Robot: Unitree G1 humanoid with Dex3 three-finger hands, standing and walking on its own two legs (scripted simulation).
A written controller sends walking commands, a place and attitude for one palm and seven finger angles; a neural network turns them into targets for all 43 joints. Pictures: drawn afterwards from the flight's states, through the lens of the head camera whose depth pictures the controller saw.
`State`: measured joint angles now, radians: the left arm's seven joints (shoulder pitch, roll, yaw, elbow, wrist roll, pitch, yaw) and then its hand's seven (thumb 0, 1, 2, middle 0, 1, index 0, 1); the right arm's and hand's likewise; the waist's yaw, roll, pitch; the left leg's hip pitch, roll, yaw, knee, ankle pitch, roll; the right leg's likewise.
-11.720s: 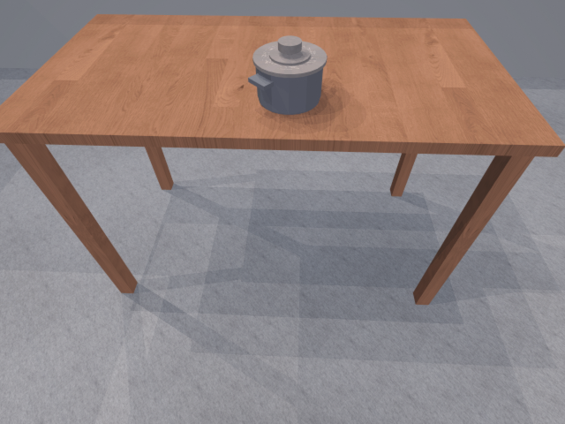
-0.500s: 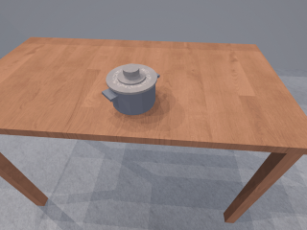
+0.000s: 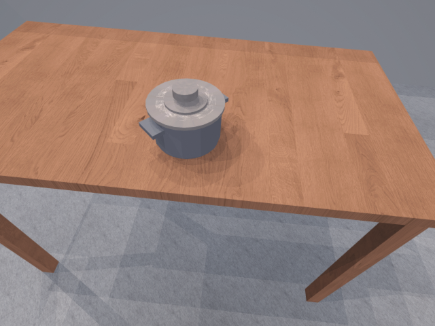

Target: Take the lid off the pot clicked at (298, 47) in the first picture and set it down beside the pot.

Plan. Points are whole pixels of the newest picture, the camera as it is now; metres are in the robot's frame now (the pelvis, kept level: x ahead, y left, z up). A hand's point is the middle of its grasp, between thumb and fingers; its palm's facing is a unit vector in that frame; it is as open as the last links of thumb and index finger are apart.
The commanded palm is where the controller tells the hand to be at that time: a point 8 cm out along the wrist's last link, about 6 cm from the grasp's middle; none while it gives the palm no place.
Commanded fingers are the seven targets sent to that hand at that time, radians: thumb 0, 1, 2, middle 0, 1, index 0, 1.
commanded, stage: look again from close up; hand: left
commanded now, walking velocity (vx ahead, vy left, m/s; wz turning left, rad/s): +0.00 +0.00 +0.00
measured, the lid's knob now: (185, 90) +0.51 +0.11 +0.16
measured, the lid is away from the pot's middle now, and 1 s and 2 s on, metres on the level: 0.00 0.00 0.00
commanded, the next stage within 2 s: lift the closed hand beside the body in 0.96 s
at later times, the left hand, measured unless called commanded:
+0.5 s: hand out of the picture +0.04 +0.17 -0.17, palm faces +0.03 -0.98 -0.20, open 7.4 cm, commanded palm none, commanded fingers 0.00 0.90 0.90 -0.20 -0.30 -0.20 -0.30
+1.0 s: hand out of the picture +0.04 +0.16 -0.17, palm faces +0.04 -0.98 -0.20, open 7.4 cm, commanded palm none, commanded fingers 0.00 0.90 0.90 -0.20 -0.30 -0.20 -0.30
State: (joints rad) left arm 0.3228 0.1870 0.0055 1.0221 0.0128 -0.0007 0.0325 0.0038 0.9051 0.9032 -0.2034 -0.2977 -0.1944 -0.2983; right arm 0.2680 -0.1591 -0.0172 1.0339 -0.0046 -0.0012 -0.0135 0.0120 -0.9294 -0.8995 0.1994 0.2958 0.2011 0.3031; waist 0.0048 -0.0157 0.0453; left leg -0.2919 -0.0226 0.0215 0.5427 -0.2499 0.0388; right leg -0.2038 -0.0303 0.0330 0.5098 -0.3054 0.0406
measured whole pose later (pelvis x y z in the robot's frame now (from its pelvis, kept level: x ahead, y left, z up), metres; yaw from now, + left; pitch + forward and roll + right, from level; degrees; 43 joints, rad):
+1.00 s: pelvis +0.03 -0.02 +0.00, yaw +0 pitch -1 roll +0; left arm 0.29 0.18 0.01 1.04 0.01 -0.01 0.04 0.00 0.90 0.90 -0.20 -0.30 -0.19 -0.30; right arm 0.24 -0.16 -0.01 1.07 0.00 -0.01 -0.03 0.01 -0.93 -0.90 0.20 0.30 0.20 0.30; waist 0.00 -0.02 0.06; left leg -0.22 0.00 0.00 0.51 -0.28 0.01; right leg -0.12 -0.01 0.02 0.46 -0.33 0.02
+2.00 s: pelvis -0.02 -0.02 +0.01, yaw +1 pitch -6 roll -1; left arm 0.70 0.30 0.17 -0.41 -0.02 -0.09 0.08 0.01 0.89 0.90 -1.30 -1.49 -1.29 -1.49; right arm 0.20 -0.20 0.02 0.62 0.00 -0.16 -0.07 0.02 -0.90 -0.90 0.20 0.30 0.20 0.30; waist 0.06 0.05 0.06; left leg -0.16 0.00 -0.01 0.46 -0.19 0.01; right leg -0.05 -0.01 -0.01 0.39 -0.23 0.02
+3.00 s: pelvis -0.01 -0.02 +0.00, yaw +1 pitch -2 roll -1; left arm 0.40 0.68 0.21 -0.55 0.64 0.16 -0.04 0.00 0.60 1.09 -1.24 -1.18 -1.23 -1.18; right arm 0.07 -0.30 0.00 0.52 0.03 0.14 -0.02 0.02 -0.91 -0.90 0.20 0.30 0.20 0.30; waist 0.09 0.14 0.00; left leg -0.28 0.00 0.00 0.53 -0.22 0.01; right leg -0.19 -0.01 -0.01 0.50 -0.28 0.01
